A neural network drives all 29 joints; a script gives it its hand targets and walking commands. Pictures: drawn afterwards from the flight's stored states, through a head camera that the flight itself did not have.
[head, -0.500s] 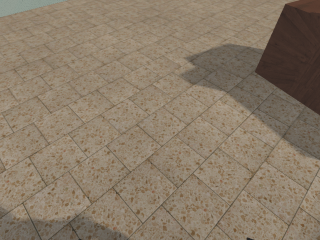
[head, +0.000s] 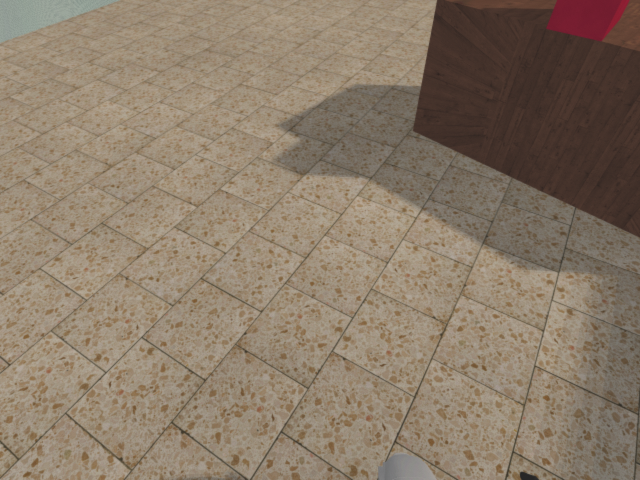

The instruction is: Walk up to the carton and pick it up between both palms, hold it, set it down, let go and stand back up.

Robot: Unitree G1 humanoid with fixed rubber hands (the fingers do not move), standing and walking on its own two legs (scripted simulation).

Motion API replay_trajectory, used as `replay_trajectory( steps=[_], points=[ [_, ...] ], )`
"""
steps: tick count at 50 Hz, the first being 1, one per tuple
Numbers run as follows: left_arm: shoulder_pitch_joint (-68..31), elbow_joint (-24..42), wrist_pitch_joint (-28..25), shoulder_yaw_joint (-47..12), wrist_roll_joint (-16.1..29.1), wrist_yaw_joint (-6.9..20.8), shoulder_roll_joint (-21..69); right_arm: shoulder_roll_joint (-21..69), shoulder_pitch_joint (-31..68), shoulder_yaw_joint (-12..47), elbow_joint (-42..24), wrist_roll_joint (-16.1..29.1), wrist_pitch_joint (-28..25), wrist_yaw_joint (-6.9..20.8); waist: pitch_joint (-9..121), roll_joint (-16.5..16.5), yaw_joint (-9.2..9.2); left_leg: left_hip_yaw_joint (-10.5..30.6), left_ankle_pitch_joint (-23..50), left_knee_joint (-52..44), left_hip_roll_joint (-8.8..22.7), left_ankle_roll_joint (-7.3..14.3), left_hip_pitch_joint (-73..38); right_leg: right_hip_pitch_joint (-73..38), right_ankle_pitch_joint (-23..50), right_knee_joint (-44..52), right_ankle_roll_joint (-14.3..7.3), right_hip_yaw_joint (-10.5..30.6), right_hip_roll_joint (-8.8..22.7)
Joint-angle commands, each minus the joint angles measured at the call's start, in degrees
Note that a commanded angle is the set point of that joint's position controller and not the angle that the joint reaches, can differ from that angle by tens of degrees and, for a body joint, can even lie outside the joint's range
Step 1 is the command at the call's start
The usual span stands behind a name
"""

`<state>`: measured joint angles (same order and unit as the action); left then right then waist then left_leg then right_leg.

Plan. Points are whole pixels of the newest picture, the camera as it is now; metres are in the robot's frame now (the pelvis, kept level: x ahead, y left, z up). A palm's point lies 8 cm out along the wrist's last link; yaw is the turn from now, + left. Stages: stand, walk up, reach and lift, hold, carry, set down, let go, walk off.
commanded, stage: walk up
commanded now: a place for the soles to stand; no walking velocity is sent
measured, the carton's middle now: out of the picture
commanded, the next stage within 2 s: none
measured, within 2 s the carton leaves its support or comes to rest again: neither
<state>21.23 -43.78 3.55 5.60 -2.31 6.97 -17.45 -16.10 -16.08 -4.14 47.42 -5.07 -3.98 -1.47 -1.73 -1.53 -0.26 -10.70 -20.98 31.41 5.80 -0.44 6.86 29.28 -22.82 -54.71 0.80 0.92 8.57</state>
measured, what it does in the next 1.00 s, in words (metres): walks ahead, turning right: right foot, then left foot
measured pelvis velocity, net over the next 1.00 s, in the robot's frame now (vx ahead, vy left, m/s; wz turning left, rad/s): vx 0.42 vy -0.18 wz -0.55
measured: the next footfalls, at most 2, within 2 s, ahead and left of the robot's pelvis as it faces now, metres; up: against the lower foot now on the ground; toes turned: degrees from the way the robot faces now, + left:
right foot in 0.08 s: +0.14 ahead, -0.20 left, +0.00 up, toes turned -12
left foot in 0.52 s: +0.40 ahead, +0.02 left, +0.00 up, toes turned -10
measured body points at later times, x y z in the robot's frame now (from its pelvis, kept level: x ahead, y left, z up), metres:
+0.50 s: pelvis +0.20 -0.08 -0.02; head +0.19 -0.06 +0.43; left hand +0.27 +0.18 -0.16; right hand +0.26 -0.35 -0.12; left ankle +0.36 +0.03 -0.72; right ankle +0.11 -0.19 -0.73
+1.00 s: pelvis +0.42 -0.18 -0.03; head +0.43 -0.22 +0.42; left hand +0.69 -0.04 -0.11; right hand +0.29 -0.42 -0.17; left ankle +0.37 +0.02 -0.69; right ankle +0.47 -0.32 -0.73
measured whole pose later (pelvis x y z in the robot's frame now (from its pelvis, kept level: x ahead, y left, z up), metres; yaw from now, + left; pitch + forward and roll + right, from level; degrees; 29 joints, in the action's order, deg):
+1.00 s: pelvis +0.42 -0.18 -0.03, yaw -31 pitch -3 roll +1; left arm 11.1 -38.5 -2.4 2.9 -2.4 3.2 -14.2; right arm -18.5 -25.2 -1.0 42.6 -2.3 -1.2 0.3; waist -6.0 3.3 -2.8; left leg -11.8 -31.3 54.2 11.3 1.0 7.0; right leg 30.1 -12.6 -45.8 -2.9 -3.1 1.3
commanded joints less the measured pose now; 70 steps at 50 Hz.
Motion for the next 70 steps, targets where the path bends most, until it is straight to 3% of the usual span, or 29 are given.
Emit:
replay_trajectory(
  steps=[1,3,4,5,6,7,13,21,23,25,26,27,28,29,31,33,39,43,45,46,47,48,49,51,53,56,65,68,70],
  points=[
    [-2.2,5.9,-4.2,1.1,1.3,0.3,-4.4,-13.1,7.0,-3.8,-5.7,-0.1,-1.0,0.5,-4.0,12.5,0.48,3.2,-18.3,-14.1,12.8,11.5,10.6,-9.4,1.5,11.7,-2.2,-7.4,-0.9],
    [5.9,3.1,-5.3,2.3,0.8,-1.1,-6.0,-11.8,7.9,-2.9,-5.3,0.2,0.0,0.8,-2.4,4.9,4.8,-1.6,-21.6,-1.8,10.2,10.0,20.0,-25.0,5.9,15.4,-3.9,-11.2,-4.3],
    [13.2,-0.1,-5.8,3.6,1.1,-2.5,-9.0,-7.7,6.5,-1.3,-5.5,0.3,0.5,1.4,-0.1,-5.0,8.2,-5.5,-15.8,14.3,4.9,8.2,23.2,-31.6,1.4,16.4,-4.9,-11.7,-8.9],
    [18.2,-1.3,-6.0,4.5,0.8,-3.8,-13.6,-2.8,6.9,0.7,-8.5,0.7,1.0,2.6,-0.7,-20.7,11.23,-6.6,-14.5,37.0,-1.3,5.0,31.4,-32.0,-13.5,26.5,-9.0,9.0,-1.6],
    [13.9,0.7,-5.9,4.1,1.1,-4.2,-18.4,-4.0,9.1,0.3,-13.9,2.9,1.2,3.3,-3.3,-23.9,9.34,4.4,-18.1,42.5,-5.7,3.0,40.7,-26.4,-33.1,45.3,-16.8,43.1,8.7],
    [9.3,1.6,-5.4,4.2,1.9,-5.2,-19.0,-7.5,10.7,-0.1,-14.4,3.3,1.5,3.5,-6.3,-16.5,7.65,11.6,-15.8,44.9,-1.3,3.3,41.8,-23.2,-41.6,51.5,-19.8,50.8,13.3],
    [-1.4,3.2,-6.0,0.4,-0.1,-7.5,-12.3,-9.2,2.6,-0.3,-10.7,3.6,0.1,4.5,-5.5,-10.2,1.24,13.3,-5.2,31.8,2.8,1.3,29.8,-9.5,-20.3,40.8,-15.5,24.6,7.6],
    [-3.7,3.2,-7.2,0.9,0.5,-6.1,-11.0,-6.0,1.8,-1.0,-14.4,3.4,0.8,4.8,-6.1,-3.9,0.76,10.2,9.3,16.6,-0.1,1.4,18.2,-1.5,-18.3,38.5,-13.9,17.4,3.6],
    [-5.6,3.4,-6.8,0.9,0.3,-5.5,-10.5,-5.4,-2.8,-1.7,-14.2,3.3,0.0,4.2,-5.9,-1.6,-2.26,8.6,10.4,11.1,-1.1,1.9,6.6,4.7,-16.5,31.5,-11.9,15.2,1.9],
    [-3.7,3.6,-6.0,-0.8,-0.3,-5.1,-5.7,-8.7,-16.1,-3.2,-11.4,2.7,-0.9,2.7,-0.6,8.0,-7.51,10.1,2.4,7.1,-3.2,2.8,-10.9,11.3,-11.4,10.5,-7.7,9.4,-4.7],
    [0.6,4.8,-6.1,-2.4,-0.2,-4.8,-0.8,-12.8,-21.6,-3.6,-10.9,1.5,-1.3,1.7,4.6,20.6,-8.57,29.6,-18.3,-3.7,9.5,5.6,-14.7,13.0,-8.5,-12.8,-4.2,0.9,-11.4],
    [3.7,7.5,-5.6,-2.5,0.1,-5.2,-2.4,-17.3,-16.5,-3.6,-13.5,1.2,-0.9,0.8,2.9,22.3,-3.82,61.9,-36.3,-22.8,23.6,11.3,-10.4,18.4,-12.4,-20.9,-1.8,1.8,-13.0],
    [2.1,6.9,-4.6,-1.4,-0.9,-5.7,-7.0,-16.4,-11.0,-3.2,-14.1,2.0,-0.4,0.3,-2.6,16.0,-2.06,68.2,-45.6,-27.9,26.3,14.4,-4.1,18.6,-9.7,-26.0,-1.5,3.8,-8.6],
    [-1.2,6.9,-4.1,-1.1,-1.4,-5.7,-8.0,-14.3,-9.7,-2.2,-14.2,2.6,-0.7,0.1,-7.7,12.8,-2.41,62.5,-39.2,-27.0,24.5,14.4,-1.5,20.0,-5.5,-28.2,-1.3,3.7,-6.5],
    [-3.6,6.5,-4.0,-1.2,-0.4,-5.1,-6.5,-12.2,-6.2,-1.2,-13.8,1.8,-1.3,0.0,-9.5,11.3,-2.53,38.2,-18.5,-19.5,19.8,14.5,1.1,19.3,0.6,-25.2,-1.1,4.2,-2.8],
    [-2.5,6.3,-3.9,-1.2,0.4,-3.9,-5.1,-10.1,-3.9,-0.3,-12.6,1.6,-1.8,0.7,-7.0,12.8,-1.36,25.7,-7.2,-18.1,16.4,14.0,4.2,11.9,2.1,-18.7,-0.5,5.5,-1.3],
    [-10.3,9.2,-4.8,-2.4,1.3,-2.4,-1.5,-11.2,-6.6,0.0,-11.3,1.8,-2.4,0.9,-5.0,9.9,-2.46,8.5,18.2,-14.9,15.2,13.6,0.2,5.3,6.5,6.2,-1.0,-0.2,-1.5],
    [-10.0,8.8,-5.6,-1.3,0.4,-1.9,-1.5,-13.0,-7.5,-0.4,-10.9,2.4,-1.1,0.7,-1.9,8.3,-2.14,0.3,9.0,-11.3,12.5,11.9,4.5,-9.0,14.0,15.0,-2.5,-6.7,-5.9],
    [-4.1,7.8,-6.2,-0.1,0.0,-2.5,-3.0,-12.7,-6.2,0.0,-11.2,2.6,-0.2,0.6,-0.7,4.7,1.88,-2.1,13.1,-2.1,12.1,10.8,7.4,-18.2,14.6,18.7,-4.0,-8.1,-8.1],
    [3.7,5.7,-6.6,1.1,-0.3,-3.5,-5.7,-10.8,-7.5,1.0,-11.3,2.4,0.4,0.7,3.4,-2.0,5.57,-5.1,17.8,12.7,9.5,9.4,9.4,-26.9,10.5,19.7,-5.3,-6.5,-9.8],
    [11.9,4.1,-6.7,2.6,-0.6,-4.8,-11.1,-7.5,-11.5,2.5,-12.5,2.5,0.9,1.4,10.7,-12.5,8.84,-6.2,11.2,31.5,4.9,6.2,19.7,-39.0,-1.9,20.2,-9.5,7.7,-3.9],
    [11.1,5.7,-6.5,2.8,-0.6,-6.1,-15.5,-6.2,-14.5,2.6,-14.7,3.5,1.4,2.3,11.7,-18.8,7.06,-0.7,-10.0,41.8,-2.2,2.8,32.4,-43.8,-15.3,31.1,-16.2,37.6,8.1],
    [10.1,6.0,-5.9,2.8,1.3,-7.0,-16.0,-11.0,-9.6,1.0,-16.5,3.7,2.2,2.6,11.3,-9.9,8.2,8.5,-9.4,45.6,-2.0,3.2,34.9,-41.9,-24.8,38.2,-19.3,47.2,11.5],
    [6.3,7.1,-5.7,1.7,1.3,-8.4,-15.4,-10.9,-4.8,1.0,-17.5,3.8,1.8,3.1,7.3,-7.2,7.11,11.5,-4.2,49.8,-0.1,3.2,38.2,-37.2,-15.0,39.8,-16.2,42.5,11.9],
    [0.0,7.9,-5.9,0.8,0.6,-8.9,-12.6,-8.8,-7.3,1.3,-15.6,3.2,1.3,3.4,1.6,-7.7,3.18,12.0,-3.1,46.4,3.0,2.7,34.2,-24.2,-6.7,37.5,-16.2,30.7,10.3],
    [-4.3,7.7,-7.4,-0.4,0.7,-7.7,-8.6,-7.8,-7.6,0.6,-14.8,3.3,1.9,4.0,-3.5,-8.7,0.57,12.9,-2.8,37.4,3.6,1.1,26.7,-7.8,-8.0,39.2,-16.3,22.9,6.7],
    [-0.5,5.2,-8.8,0.1,-0.2,-6.9,-8.7,-5.1,0.1,-0.3,-16.4,2.9,1.0,5.1,-6.7,-6.4,2.71,10.0,10.6,14.8,2.5,1.4,23.9,-6.1,-10.2,38.3,-14.6,16.5,4.4],
    [-3.3,5.8,-8.1,0.1,-0.6,-6.4,-8.8,-5.2,-7.7,-1.3,-15.1,2.9,-0.1,4.4,-4.6,-4.2,-2.37,7.1,12.4,8.9,0.1,2.8,6.5,1.1,-7.3,29.9,-11.8,12.2,2.5],
    [0.6,6.2,-7.4,-1.7,-0.9,-5.9,-4.0,-9.3,-19.5,-3.0,-12.1,2.1,-0.9,2.8,2.0,7.6,-6.89,8.1,4.3,6.4,-1.9,3.8,-9.9,5.5,3.0,5.9,-7.9,4.9,-4.4]
  ],
)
